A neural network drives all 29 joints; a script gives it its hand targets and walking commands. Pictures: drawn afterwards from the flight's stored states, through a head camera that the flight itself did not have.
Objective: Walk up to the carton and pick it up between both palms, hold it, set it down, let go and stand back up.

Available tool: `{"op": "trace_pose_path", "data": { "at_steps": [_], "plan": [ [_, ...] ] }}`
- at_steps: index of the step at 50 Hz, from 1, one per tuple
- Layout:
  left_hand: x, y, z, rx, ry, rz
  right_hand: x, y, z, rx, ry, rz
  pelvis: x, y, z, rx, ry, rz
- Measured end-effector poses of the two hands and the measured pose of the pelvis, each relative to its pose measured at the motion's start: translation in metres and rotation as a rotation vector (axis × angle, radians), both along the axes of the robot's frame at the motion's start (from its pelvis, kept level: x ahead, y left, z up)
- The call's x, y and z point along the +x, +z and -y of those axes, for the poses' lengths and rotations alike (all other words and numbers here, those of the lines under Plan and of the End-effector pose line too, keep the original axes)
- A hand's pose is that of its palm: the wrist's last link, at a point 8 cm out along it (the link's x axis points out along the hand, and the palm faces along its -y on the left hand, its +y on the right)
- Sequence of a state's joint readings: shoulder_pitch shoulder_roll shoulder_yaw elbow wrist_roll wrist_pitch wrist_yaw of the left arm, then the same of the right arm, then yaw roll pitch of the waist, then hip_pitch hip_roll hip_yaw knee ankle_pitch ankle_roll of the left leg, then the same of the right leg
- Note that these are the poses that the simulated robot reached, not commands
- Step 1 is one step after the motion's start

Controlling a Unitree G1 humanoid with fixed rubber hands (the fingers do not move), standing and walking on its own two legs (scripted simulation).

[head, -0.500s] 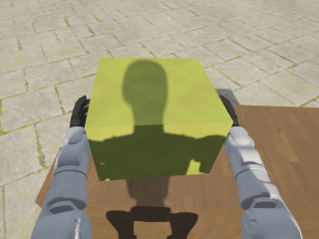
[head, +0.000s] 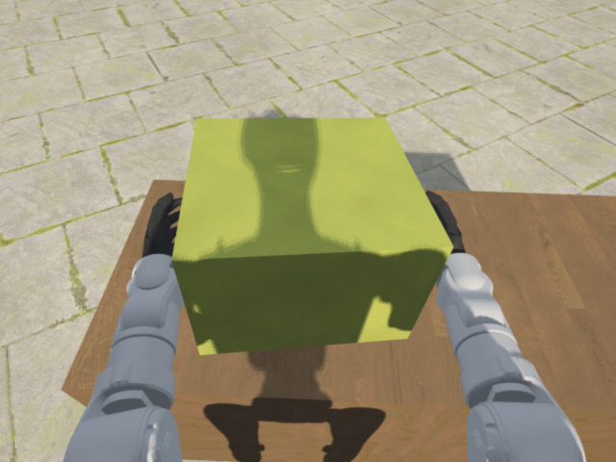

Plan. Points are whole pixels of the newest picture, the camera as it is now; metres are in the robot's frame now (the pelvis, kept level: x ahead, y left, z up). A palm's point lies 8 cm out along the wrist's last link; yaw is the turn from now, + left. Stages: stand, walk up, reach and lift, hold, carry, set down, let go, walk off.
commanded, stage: set down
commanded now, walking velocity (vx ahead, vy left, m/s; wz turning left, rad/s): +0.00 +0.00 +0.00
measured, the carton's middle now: (300, 226) +0.42 +0.01 +0.05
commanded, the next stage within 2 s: none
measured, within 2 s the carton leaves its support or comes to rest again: rests again in 1.48 s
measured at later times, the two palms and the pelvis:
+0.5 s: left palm (179, 268) +0.37 +0.19 +0.01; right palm (440, 259) +0.38 -0.20 +0.03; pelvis +0.01 +0.00 +0.00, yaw +0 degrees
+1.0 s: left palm (193, 287) +0.38 +0.18 -0.05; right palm (430, 274) +0.40 -0.20 -0.03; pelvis +0.02 +0.00 -0.01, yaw -1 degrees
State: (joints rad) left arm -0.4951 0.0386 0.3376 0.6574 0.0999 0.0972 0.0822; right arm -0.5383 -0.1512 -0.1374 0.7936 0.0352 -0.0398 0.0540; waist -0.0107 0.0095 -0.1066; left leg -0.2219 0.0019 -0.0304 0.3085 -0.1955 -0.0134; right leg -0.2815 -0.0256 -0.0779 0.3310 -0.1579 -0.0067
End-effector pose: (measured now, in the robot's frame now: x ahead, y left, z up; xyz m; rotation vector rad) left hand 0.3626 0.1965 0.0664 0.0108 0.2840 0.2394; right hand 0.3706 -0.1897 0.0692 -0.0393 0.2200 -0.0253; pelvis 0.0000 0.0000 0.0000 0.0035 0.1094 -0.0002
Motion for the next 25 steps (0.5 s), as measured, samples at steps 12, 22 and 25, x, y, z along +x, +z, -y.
{"op": "trace_pose_path", "data": {
  "at_steps": [12,22,25],
  "plan": [
    [0.004,-0.021,0.005,-0.002,0.0,-0.014,0.004,-0.017,0.005,-0.01,0.0,-0.01,0.003,-0.001,0.001,0.0,-0.001,-0.036],
    [0.008,-0.046,0.009,-0.002,0.0,-0.038,0.009,-0.036,0.009,-0.019,0.001,-0.031,0.008,-0.002,0.003,-0.004,-0.003,-0.086],
    [0.011,-0.053,0.01,0.002,-0.002,-0.037,0.013,-0.042,0.01,-0.024,0.002,-0.029,0.01,-0.002,0.003,-0.005,-0.004,-0.105]
  ]
}}
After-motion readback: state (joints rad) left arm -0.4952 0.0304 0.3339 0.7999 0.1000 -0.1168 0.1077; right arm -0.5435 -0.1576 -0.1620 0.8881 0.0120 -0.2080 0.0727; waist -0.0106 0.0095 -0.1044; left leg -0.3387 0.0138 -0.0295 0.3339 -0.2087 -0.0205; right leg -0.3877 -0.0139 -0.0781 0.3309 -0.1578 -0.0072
